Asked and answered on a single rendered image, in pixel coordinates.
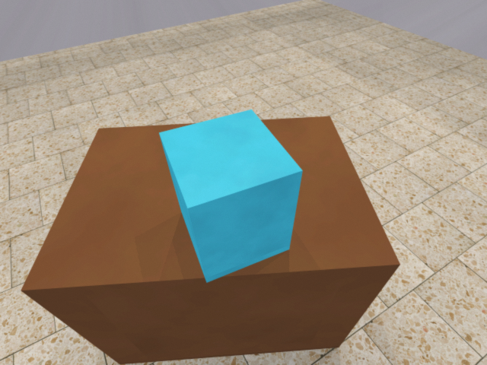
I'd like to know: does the carton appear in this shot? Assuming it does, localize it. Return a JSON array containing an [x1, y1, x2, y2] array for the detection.
[[159, 109, 303, 283]]

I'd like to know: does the pedestal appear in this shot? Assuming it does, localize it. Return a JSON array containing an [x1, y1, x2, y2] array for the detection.
[[21, 116, 400, 364]]

